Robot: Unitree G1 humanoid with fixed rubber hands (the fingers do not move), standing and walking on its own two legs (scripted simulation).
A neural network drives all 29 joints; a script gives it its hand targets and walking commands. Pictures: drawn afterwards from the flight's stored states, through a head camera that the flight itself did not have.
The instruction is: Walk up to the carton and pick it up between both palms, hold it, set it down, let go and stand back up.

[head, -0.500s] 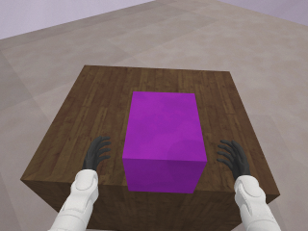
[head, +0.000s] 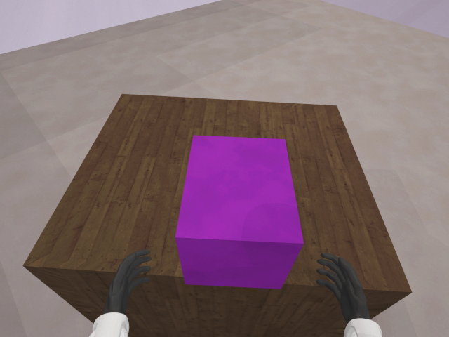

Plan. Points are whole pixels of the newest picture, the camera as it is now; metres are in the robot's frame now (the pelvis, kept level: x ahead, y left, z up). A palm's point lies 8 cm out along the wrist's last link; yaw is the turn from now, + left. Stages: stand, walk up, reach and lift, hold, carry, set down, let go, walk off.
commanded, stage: set down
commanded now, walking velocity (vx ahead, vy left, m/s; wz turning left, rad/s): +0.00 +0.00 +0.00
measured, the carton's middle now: (236, 210) +0.39 -0.02 -0.02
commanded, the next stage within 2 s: let go in 0.78 s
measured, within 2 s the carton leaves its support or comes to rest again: neither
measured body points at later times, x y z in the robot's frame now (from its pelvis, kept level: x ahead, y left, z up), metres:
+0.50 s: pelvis +0.01 +0.01 +0.00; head +0.00 +0.02 +0.45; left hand +0.21 +0.21 -0.06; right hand +0.19 -0.22 -0.06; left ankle -0.04 +0.14 -0.74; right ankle +0.03 -0.11 -0.74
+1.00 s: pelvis +0.00 +0.02 +0.00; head +0.01 +0.03 +0.45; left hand +0.17 +0.25 -0.09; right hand +0.16 -0.20 -0.09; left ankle -0.04 +0.14 -0.74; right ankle +0.03 -0.11 -0.74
